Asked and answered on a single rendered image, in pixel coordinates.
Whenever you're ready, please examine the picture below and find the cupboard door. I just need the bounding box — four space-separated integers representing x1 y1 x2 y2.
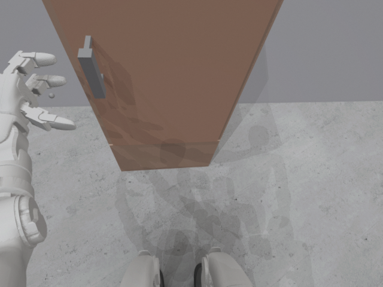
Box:
50 0 278 146

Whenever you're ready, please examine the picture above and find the robot left forearm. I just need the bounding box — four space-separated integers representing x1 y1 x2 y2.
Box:
0 114 35 200

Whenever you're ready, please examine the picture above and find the robot left upper arm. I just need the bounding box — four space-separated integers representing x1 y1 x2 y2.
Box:
0 195 47 287

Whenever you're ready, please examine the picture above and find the handle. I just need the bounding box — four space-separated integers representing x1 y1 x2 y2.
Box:
78 36 106 99

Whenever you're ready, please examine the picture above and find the robot left thigh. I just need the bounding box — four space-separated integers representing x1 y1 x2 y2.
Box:
119 255 160 287

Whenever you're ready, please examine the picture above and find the robot left hand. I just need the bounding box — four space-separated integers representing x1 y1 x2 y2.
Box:
0 50 77 131

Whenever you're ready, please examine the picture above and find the robot right shin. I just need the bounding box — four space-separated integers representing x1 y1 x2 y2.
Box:
201 247 221 287

